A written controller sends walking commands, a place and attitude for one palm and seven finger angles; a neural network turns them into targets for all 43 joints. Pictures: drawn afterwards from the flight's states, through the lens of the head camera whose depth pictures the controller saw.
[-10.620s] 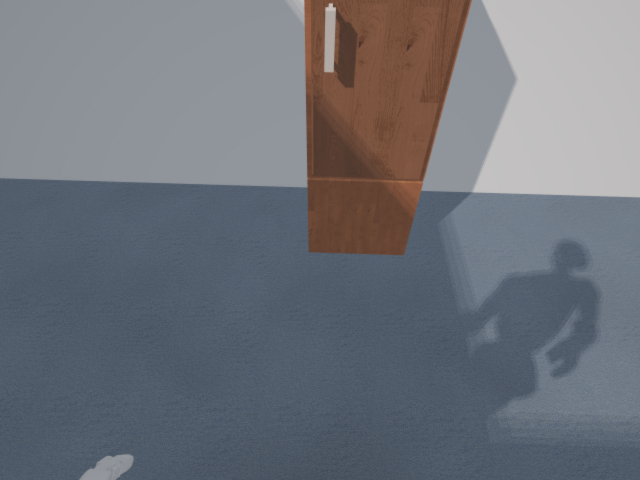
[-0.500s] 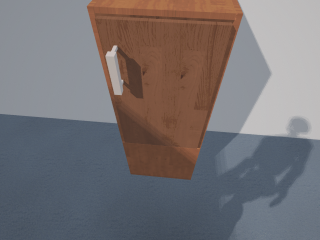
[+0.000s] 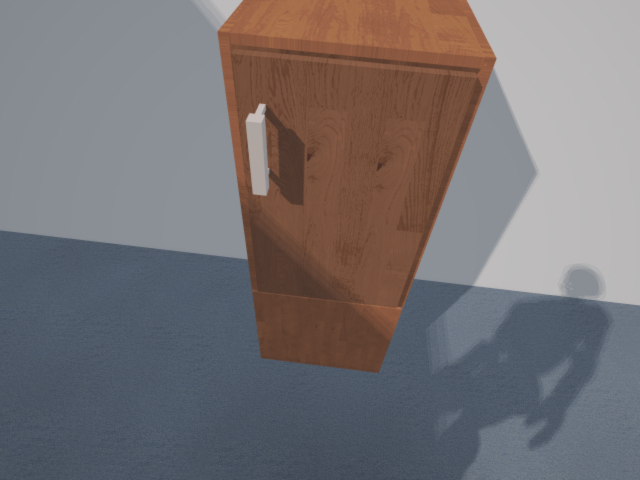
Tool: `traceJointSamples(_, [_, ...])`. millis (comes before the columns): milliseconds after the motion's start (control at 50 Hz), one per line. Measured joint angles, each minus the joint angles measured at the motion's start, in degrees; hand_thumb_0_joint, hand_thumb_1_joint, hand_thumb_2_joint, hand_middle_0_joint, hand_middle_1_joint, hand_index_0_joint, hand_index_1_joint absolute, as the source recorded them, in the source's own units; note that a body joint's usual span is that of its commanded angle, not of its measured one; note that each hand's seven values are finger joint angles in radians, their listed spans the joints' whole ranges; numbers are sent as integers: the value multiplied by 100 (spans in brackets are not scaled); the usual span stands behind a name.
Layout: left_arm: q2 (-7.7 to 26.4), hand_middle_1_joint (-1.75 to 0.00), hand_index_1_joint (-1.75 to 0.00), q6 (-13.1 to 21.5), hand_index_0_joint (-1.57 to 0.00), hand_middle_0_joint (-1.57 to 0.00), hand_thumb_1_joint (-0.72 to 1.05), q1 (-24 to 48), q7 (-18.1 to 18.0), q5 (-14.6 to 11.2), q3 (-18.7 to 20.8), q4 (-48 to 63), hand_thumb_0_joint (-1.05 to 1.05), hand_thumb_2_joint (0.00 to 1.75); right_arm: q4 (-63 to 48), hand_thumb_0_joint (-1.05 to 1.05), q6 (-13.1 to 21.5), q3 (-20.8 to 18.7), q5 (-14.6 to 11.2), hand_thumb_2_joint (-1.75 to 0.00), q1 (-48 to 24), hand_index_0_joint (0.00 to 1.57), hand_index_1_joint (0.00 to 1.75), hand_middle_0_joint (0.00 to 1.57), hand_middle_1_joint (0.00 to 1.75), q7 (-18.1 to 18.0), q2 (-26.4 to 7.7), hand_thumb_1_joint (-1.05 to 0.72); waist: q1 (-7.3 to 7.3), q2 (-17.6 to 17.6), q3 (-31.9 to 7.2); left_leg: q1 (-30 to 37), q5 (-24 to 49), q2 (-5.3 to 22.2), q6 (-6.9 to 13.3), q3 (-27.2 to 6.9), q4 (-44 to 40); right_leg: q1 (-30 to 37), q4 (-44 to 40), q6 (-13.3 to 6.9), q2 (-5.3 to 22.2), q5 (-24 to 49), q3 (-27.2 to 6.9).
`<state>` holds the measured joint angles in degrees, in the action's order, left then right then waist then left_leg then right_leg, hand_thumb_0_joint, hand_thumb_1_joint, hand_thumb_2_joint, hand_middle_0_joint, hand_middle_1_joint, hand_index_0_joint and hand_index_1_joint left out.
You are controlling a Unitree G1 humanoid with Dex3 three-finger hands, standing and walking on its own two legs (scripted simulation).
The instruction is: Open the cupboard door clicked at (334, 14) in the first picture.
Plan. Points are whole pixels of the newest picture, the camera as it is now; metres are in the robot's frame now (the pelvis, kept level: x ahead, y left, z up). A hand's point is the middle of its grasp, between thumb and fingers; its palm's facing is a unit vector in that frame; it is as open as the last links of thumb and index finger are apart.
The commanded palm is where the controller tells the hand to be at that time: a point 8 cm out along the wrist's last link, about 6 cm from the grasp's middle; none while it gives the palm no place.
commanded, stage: come to a stop and stand still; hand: left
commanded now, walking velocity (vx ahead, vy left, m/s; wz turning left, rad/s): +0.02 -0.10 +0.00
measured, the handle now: (261, 150) +0.58 +0.15 +0.10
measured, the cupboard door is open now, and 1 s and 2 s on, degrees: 0 0 0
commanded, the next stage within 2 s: look again from close up in 0.68 s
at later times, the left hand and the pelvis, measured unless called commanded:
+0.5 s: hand out of the picture +0.01 +0.11 -0.18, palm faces +0.05 -0.99 -0.15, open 7.3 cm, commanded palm none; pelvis +0.04 -0.04 +0.00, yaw +1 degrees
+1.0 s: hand out of the picture +0.07 +0.18 -0.17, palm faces +0.05 -0.97 -0.26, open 7.4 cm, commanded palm none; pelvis +0.02 -0.02 -0.01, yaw +2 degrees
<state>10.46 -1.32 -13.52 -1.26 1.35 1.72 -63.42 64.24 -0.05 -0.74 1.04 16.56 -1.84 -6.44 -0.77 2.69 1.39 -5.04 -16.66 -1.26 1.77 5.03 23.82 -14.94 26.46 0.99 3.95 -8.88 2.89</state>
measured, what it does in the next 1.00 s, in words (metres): stands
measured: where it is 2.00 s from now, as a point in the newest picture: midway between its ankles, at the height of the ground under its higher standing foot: outside the picture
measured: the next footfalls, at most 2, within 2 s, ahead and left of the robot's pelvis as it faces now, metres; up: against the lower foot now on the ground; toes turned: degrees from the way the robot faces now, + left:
none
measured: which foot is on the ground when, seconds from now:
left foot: down 0.00-1.00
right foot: down 0.00-1.00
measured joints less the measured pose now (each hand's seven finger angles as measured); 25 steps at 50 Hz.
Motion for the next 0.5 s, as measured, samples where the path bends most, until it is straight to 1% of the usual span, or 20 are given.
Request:
traceJointSamples(80, [-81, -30, -30, -11, -20, -20, 91, -295, 22, 4, -43, -197, 1, 90, 58, 1, 1, -2, -19, -90, 94, 20, 30, 20, 30, -19, 48, -91, 21, -102, -15, 116, -21, 23, -26, 16, -93, 47, 37, 8, -28, -105, -14])
traceJointSamples(180, [-262, -30, -30, 46, -20, -20, 91, -525, -2, -21, -100, -346, 1, 90, 126, 1, 5, 0, -51, -90, 88, 20, 30, 20, 30, -40, 56, -91, 22, -272, 96, 96, -70, 160, -121, -35, -109, 83, -74, -72, -158, -135, 63])
traceJointSamples(260, [-419, -30, -30, 131, -20, -20, 91, -595, -29, -58, -147, -419, 1, 90, 161, 1, 46, 12, -71, -90, 33, 20, 30, 20, 30, -55, 42, -91, 35, -330, 179, 68, -85, 270, -206, -78, -138, 95, -171, -150, -262, -135, 126])
traceJointSamples(340, [-532, -30, -30, 194, -20, -20, 91, -565, -44, -69, -172, -446, 1, 90, 197, 1, 78, 16, -77, -90, 17, 20, 30, 20, 30, -71, 18, -91, 49, -338, 151, 87, -118, 356, -281, -130, -158, 133, -198, -220, -340, -188, 192])
traceJointSamples(420, [-583, -30, -30, 240, -20, -20, 91, -440, -63, -70, -177, -410, 1, 90, 221, 1, 88, 17, -69, -90, 6, 20, 30, 20, 30, -93, -2, -91, 52, -322, 71, 143, -161, 422, -345, -179, -157, 193, -176, -277, -395, -266, 250])
traceJointSamples(460, [-541, -30, -30, 208, -20, -20, 92, -391, -108, -20, -196, -445, 2, 89, 224, 1, 87, 20, -63, -90, -14, 20, 30, 20, 30, -102, -2, -91, 56, -308, 37, 183, -184, 457, -374, -182, -153, 226, -161, -303, -428, -297, 259])
traceJointSamples(500, [-480, -30, -30, 206, -20, -20, 93, -368, -113, -38, -176, -450, 3, 89, 208, 1, 89, 23, -59, -90, -24, 20, 30, 20, 30, -112, 2, -91, 70, -303, 17, 210, -203, 488, -399, -193, -143, 257, -155, -327, -456, -320, 274])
